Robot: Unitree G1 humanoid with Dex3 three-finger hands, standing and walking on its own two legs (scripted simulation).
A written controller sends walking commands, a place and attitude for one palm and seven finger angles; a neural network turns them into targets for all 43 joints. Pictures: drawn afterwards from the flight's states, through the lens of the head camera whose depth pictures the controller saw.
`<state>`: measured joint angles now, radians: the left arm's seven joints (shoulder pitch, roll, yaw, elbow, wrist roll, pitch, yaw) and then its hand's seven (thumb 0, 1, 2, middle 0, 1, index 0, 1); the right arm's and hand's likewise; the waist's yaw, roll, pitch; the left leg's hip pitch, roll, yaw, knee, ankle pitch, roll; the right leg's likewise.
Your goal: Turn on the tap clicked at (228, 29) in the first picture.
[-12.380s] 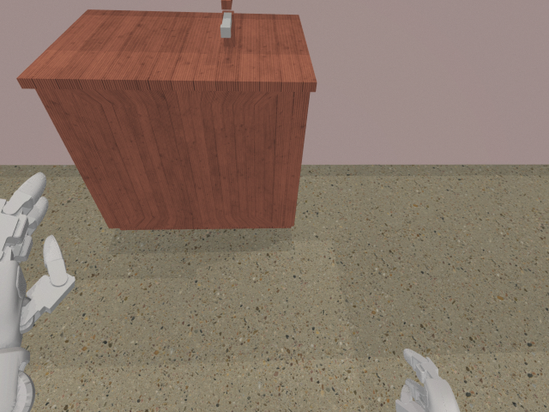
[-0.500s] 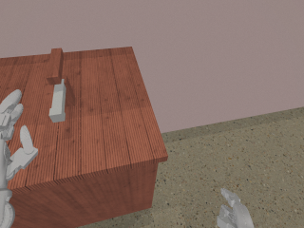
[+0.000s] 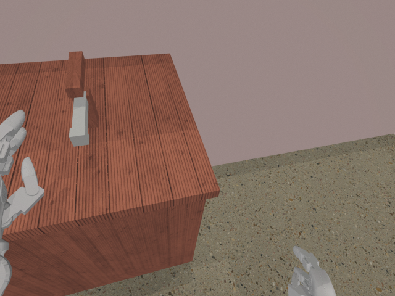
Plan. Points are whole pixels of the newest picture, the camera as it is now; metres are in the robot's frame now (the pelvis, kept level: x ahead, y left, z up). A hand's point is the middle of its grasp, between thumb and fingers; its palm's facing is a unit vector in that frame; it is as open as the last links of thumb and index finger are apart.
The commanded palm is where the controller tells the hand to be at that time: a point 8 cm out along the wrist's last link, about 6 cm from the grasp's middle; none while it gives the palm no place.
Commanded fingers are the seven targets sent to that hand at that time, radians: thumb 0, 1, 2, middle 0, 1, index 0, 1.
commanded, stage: come to a stop and stand still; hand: left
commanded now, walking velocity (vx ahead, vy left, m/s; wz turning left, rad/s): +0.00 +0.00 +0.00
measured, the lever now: (79, 136) +0.36 +0.27 +0.11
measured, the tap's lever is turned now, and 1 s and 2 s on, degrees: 0 0 0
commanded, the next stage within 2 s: look again from close up in 0.82 s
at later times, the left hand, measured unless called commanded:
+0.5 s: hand (36, 180) +0.23 +0.27 +0.16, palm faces +0.45 -0.83 -0.33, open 7.4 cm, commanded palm +0.17 +0.29 +0.18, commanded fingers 0.00 0.90 0.90 -0.20 -0.30 -0.20 -0.30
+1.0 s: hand (49, 179) +0.24 +0.25 +0.16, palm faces +0.41 -0.84 -0.35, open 7.4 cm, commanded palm +0.18 +0.28 +0.18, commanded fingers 0.00 0.90 0.90 -0.20 -0.30 -0.20 -0.30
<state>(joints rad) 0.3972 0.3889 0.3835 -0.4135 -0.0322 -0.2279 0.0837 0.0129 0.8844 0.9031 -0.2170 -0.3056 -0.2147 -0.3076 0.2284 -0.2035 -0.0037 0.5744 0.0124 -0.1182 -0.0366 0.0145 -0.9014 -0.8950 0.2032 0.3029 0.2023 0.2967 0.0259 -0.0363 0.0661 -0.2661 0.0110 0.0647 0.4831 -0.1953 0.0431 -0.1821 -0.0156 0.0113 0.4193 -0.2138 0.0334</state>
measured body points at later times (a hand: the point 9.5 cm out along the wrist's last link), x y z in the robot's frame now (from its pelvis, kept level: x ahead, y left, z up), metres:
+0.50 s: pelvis +0.01 +0.00 +0.00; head +0.04 +0.03 +0.45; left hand +0.20 +0.31 +0.18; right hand +0.19 -0.21 -0.08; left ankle +0.04 +0.09 -0.74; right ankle +0.01 -0.15 -0.74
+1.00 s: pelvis +0.02 +0.00 +0.00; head +0.04 +0.02 +0.45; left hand +0.21 +0.30 +0.18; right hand +0.20 -0.22 -0.07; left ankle +0.04 +0.09 -0.74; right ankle +0.01 -0.15 -0.74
